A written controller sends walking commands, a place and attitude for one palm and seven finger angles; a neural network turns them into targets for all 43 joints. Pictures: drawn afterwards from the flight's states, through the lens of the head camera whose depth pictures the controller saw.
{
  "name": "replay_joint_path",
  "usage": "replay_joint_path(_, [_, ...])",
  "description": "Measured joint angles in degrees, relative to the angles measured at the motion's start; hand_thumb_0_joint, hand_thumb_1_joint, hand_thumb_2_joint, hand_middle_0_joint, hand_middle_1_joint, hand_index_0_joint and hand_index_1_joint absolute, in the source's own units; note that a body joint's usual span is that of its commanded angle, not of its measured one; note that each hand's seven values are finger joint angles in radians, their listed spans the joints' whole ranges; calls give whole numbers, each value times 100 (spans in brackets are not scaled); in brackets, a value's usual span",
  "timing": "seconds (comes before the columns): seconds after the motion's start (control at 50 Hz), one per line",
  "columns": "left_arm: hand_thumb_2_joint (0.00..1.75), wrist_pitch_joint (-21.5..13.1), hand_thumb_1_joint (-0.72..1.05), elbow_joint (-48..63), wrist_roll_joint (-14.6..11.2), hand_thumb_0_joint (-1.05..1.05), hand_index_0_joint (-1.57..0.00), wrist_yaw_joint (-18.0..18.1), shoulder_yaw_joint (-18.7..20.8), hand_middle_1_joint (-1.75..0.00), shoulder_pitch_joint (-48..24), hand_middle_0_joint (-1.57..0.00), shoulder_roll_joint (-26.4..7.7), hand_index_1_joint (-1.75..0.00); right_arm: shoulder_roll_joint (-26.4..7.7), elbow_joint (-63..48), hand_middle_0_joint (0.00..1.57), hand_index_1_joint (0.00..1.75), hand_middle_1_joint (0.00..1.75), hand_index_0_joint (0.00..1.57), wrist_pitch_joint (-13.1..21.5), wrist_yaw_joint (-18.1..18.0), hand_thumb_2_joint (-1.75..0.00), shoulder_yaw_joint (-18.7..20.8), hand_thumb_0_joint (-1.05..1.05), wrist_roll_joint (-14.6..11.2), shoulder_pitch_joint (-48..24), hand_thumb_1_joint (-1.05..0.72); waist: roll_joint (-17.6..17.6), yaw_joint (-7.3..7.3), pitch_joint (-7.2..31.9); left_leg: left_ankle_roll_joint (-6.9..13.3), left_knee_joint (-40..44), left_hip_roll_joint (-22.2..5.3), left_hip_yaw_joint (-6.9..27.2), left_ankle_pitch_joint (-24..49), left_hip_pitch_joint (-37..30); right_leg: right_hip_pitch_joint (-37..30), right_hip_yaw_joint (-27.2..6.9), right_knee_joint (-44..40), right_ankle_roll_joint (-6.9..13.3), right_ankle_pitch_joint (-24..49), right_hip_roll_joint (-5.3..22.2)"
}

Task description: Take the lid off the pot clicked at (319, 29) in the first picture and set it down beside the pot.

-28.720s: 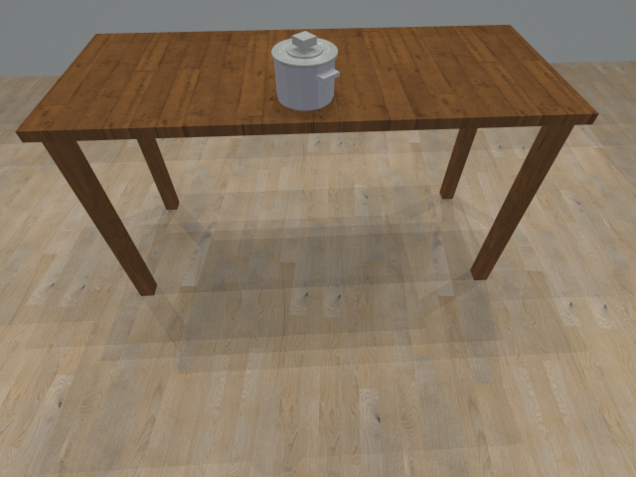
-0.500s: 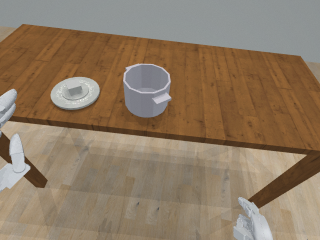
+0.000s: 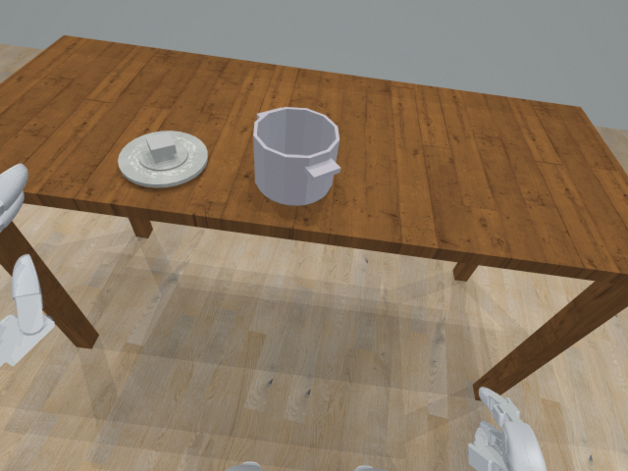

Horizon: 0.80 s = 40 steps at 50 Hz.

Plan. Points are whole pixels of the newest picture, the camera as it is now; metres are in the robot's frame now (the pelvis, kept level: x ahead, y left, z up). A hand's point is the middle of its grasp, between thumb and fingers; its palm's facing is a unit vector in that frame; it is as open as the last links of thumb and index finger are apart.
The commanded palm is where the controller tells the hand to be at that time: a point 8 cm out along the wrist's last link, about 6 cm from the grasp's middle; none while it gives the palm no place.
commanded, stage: step back with the hand held close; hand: left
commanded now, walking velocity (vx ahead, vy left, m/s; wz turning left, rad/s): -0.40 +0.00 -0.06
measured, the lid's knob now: (161, 145) +0.63 +0.30 +0.03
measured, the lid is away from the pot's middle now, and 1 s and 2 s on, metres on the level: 0.25 0.25 0.25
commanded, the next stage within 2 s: stop stepping back and stand still in 0.32 s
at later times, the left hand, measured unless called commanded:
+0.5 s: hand out of the picture +0.12 +0.23 +0.19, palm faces +0.25 -0.86 -0.44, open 7.4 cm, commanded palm +0.05 +0.29 +0.21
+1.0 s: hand out of the picture +0.03 +0.29 +0.19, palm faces +0.36 -0.88 -0.33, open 7.4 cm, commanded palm -0.04 +0.32 +0.21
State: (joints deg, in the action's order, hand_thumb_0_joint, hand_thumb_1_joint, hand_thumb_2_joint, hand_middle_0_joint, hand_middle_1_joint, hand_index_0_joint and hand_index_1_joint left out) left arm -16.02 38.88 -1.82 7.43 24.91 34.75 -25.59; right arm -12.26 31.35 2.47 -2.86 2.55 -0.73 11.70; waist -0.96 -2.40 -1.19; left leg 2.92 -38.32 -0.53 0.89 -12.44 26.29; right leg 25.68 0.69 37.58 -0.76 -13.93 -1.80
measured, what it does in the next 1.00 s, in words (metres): walks backwards: right foot, then right foot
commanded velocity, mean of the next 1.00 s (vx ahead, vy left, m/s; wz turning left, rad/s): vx -0.05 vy -0.05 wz -0.01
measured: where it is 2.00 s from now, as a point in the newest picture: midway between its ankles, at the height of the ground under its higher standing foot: outside the picture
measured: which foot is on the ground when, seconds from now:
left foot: down 0.00-0.72, up 0.74-0.86, down 0.88-1.00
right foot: up 0.00-0.12, down 0.14-0.52, up 0.54-0.70, down 0.72-0.90, up 0.92-1.00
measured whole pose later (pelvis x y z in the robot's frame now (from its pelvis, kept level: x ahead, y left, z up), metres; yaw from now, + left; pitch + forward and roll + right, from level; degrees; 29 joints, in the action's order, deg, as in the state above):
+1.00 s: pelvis -0.19 +0.05 +0.00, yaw -4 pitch -2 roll -1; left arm -9.7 33.3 -3.1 7.6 23.8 28.8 -22.8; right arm -7.7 34.9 8.3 -2.3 -1.6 -0.8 13.7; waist -4.4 -2.1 1.7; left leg 2.6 -36.1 -0.6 -2.3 -14.4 20.0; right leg 24.6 0.2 57.6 0.9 -26.1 -2.8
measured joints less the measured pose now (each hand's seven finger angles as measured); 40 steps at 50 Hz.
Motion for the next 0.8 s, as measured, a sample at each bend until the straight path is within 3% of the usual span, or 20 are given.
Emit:
replay_joint_path(0.06, [89, 46, 88, -153, 10, 1, -22, -4, 65, -31, -103, -21, 72, -30, 130, 123, 20, 30, 30, 20, 198, 8, -90, 15, 1, 22, 146, -90, 96, 41, 136, -36, 148, -72, 115, 108, 60, -215, -158, 848, 21, -648, -285])
replay_joint_path(0.1, [89, 43, 89, -144, -18, 1, -22, 7, 93, -31, -79, -21, 148, -30, 212, 199, 20, 30, 30, 20, 331, 70, -90, -34, 1, 65, 197, -90, 77, 131, 254, -77, 286, -116, 87, 237, 134, -659, -140, 487, 64, -808, -301])
replay_joint_path(0.14, [89, -1, 89, -78, -45, 1, -21, 1, 100, -31, -54, -21, 185, -30, 277, 248, 20, 30, 30, 20, 452, 123, -90, -127, 1, 115, 157, -90, -35, 244, 307, -105, 342, -122, -47, 334, 264, -1171, -168, -353, 102, -449, -194])
replay_joint_path(0.18, [90, -80, 89, -103, -37, 1, -21, -63, -30, -31, -232, -20, 275, -30, 286, 354, 20, 30, 30, 20, 498, 134, -90, -206, 1, 155, -56, -90, -17, 351, 187, -141, 375, -222, -139, 443, 376, -1278, -251, -823, 100, -717, -237])
replay_joint_path(0.24, [90, -87, 89, -108, -37, 1, -21, -173, -291, -31, -505, -20, 259, -30, 328, 466, 20, 30, 30, 20, 422, 131, -90, -241, 1, 147, -316, -90, 38, 281, -74, -170, 755, -286, -116, 803, 213, -1274, -227, -915, 66, -311, -303])
replay_joint_path(0.32, [89, -175, 89, -8, -98, 1, -21, -291, -259, -31, -292, -21, -45, -30, 333, 259, 20, 30, 30, 20, 316, 136, -90, -229, 1, 109, -310, -90, 83, 73, -42, -171, 867, -323, -102, 965, 175, -1246, -211, -880, 80, -254, -341])
replay_joint_path(0.38, [89, -254, 88, -7, -118, 1, -22, -288, -186, -31, -59, -21, -208, -30, 250, 121, 20, 30, 30, 20, 270, 121, -90, -148, 1, 97, -157, -90, 119, -28, 80, -235, 587, -265, -47, 393, 299, -1216, -178, -838, 79, -225, -306])
replay_joint_path(0.42, [89, -285, 88, -8, -101, 1, -22, -238, -154, -31, 19, -21, -230, -30, 147, 135, 20, 30, 30, 20, 240, 103, -90, -79, 1, 105, -44, -90, 120, -16, 156, -298, 375, -176, 8, -81, 367, -1202, -185, -802, 47, -210, -259])
replay_joint_path(0.44, [89, -316, 88, -284, -23, 1, -22, -270, -305, -31, -140, -21, -217, -30, 17, 236, 20, 30, 30, 20, 306, 151, -90, -27, 1, 78, 10, -90, 191, 43, 229, -291, 122, -138, 88, 189, 480, -1116, -131, -683, 31, -252, -219])
replay_joint_path(0.46, [89, -79, 88, -420, -26, 1, -22, -339, -420, -31, -312, -21, -165, -30, -97, 280, 20, 30, 30, 20, 249, 188, -90, 23, 1, 36, 42, -90, 260, 118, 238, -310, 23, -161, 146, 109, 415, -1071, -120, -535, -33, -280, -215])
replay_joint_path(0.48, [89, 50, 88, -446, -56, 1, -22, -348, -424, -31, -382, -21, -121, -30, -154, 306, 20, 30, 30, 20, 192, 149, -90, 39, 1, 22, 53, -90, 286, 102, 249, -283, 70, -164, 192, -30, 362, -1015, -100, -390, -60, -354, -211])
replay_joint_path(0.54, [89, 141, 88, -353, -138, 1, -22, -199, -194, -31, -278, -21, -28, -30, -68, 318, 20, 30, 30, 20, 195, -28, -90, 7, 1, 60, 76, -90, 145, 18, 180, -154, 162, -126, 138, 391, 386, -874, -137, -99, 58, -878, -182])
replay_joint_path(0.62, [89, 308, 89, -63, -154, 1, -22, -93, -14, -31, 18, -21, 21, -30, 236, 152, 20, 30, 30, 20, 453, 12, -90, -94, 1, 120, 269, -90, 37, 32, 93, -92, 895, -175, 58, 643, 172, -762, -100, 629, 153, -1522, -392])
replay_joint_path(0.66, [89, 380, 89, 90, -143, 1, -21, -54, -58, -31, 132, -21, -13, -30, 360, 112, 20, 30, 30, 20, 546, 73, -90, -177, 1, 141, 369, -90, 13, 68, 95, -160, 1260, -193, 8, 570, 58, -1049, 83, 291, 207, -1629, -450])
replay_joint_path(0.7, [89, 450, 89, 230, -106, 1, -21, -37, -71, -31, 218, -21, -120, -30, 441, 82, 20, 30, 30, 20, 561, 105, -90, -261, 1, 171, 419, -90, -80, 115, 138, -260, 1367, -111, -113, 246, 72, -1512, 225, -559, 309, -1518, -395])
replay_joint_path(0.72, [89, 460, 89, 307, -82, 1, -21, -40, -41, -31, 240, -21, -189, -30, 445, 57, 20, 30, 30, 20, 540, 109, -90, -300, 1, 181, 400, -90, -158, 165, 153, -311, 1123, -42, -221, -148, 225, -1634, 228, -941, 411, -1192, -296])
replay_joint_path(0.74, [89, 474, 89, 362, -69, 1, -21, -67, -65, -31, 190, -21, -203, -30, 397, 82, 20, 30, 30, 20, 490, 106, -90, -324, 1, 183, 324, -90, -123, 195, 93, -333, 515, -22, -253, -378, 436, -1585, 285, -982, 449, -435, -231])
replay_joint_path(0.76, [89, 489, 89, 374, -66, 1, -21, -112, -132, -31, 105, -21, -208, -30, 342, 169, 20, 30, 30, 20, 417, 97, -90, -337, 1, 158, 267, -90, -58, 199, 61, -346, -304, 12, -208, -489, 594, -1529, 346, -792, 422, -158, -205])
replay_joint_path(0.8, [89, 489, 89, 249, -100, 1, -22, -186, -264, -31, -74, -21, -184, -30, 317, 391, 20, 30, 30, 20, 223, 54, -90, -342, 1, 91, 295, -90, -68, 241, 267, -342, -1579, 95, -138, -809, 633, -1436, 363, -494, 346, -337, -124])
